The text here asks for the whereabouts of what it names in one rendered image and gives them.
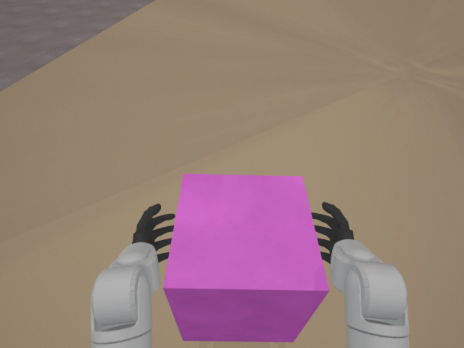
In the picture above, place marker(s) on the right robot forearm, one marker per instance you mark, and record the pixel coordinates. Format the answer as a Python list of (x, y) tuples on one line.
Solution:
[(375, 297)]

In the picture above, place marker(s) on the left robot hand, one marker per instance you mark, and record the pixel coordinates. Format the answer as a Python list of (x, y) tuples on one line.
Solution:
[(145, 232)]

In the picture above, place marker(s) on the carton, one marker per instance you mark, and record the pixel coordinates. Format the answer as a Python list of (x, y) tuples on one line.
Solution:
[(244, 261)]

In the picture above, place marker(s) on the left robot forearm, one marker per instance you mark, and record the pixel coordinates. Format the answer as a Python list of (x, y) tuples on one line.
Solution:
[(121, 299)]

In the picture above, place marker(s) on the right robot hand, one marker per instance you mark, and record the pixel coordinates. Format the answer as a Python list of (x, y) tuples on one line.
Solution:
[(339, 229)]

